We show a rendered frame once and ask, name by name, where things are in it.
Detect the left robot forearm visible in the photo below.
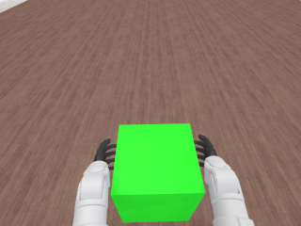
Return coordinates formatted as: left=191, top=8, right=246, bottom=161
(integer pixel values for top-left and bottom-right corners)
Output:
left=72, top=160, right=110, bottom=226

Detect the right robot forearm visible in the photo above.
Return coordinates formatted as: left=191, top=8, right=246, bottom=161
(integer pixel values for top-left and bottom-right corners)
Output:
left=204, top=155, right=255, bottom=226

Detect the carton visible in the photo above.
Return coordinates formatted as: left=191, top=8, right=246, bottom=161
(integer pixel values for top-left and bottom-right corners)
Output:
left=111, top=123, right=206, bottom=223

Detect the robot right hand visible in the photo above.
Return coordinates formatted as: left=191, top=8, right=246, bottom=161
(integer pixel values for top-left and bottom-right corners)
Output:
left=194, top=135, right=217, bottom=168

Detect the robot left hand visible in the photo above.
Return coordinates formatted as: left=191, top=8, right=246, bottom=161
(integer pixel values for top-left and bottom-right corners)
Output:
left=93, top=138, right=117, bottom=170

